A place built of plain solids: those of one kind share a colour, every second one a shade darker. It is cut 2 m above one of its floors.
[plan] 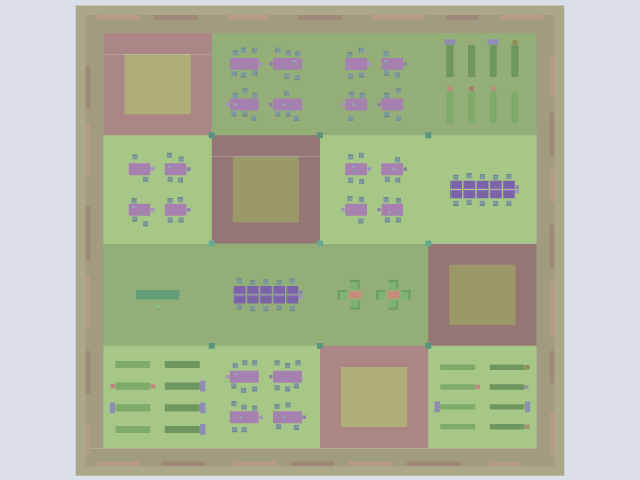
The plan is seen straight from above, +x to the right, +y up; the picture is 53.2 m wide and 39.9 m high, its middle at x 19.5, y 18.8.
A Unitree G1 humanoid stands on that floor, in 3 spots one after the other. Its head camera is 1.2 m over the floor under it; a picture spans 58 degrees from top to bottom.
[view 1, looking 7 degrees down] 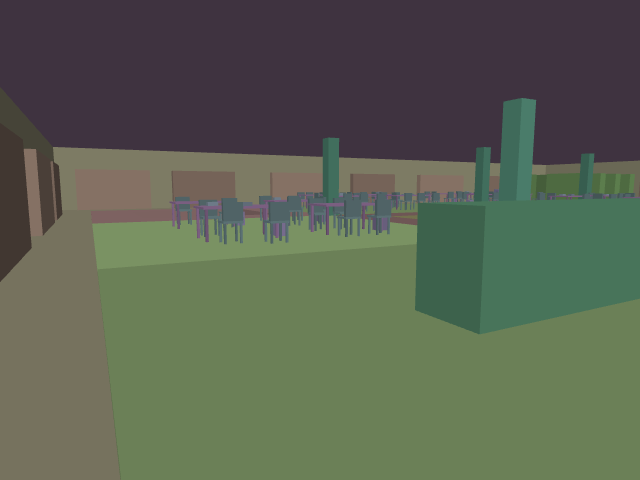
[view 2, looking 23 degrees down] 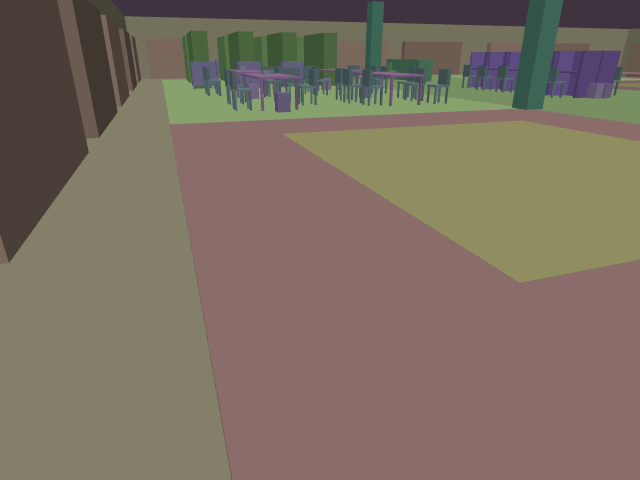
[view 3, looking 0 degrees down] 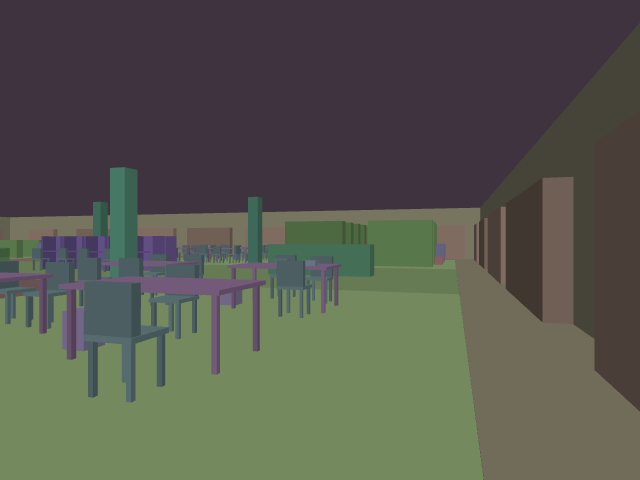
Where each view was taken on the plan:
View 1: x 1.45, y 11.45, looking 62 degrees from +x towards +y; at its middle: floor_bay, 9.84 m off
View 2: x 28.45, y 1.45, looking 161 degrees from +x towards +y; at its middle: floor_rim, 3.07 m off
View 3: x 1.65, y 28.55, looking -73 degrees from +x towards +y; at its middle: range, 20.71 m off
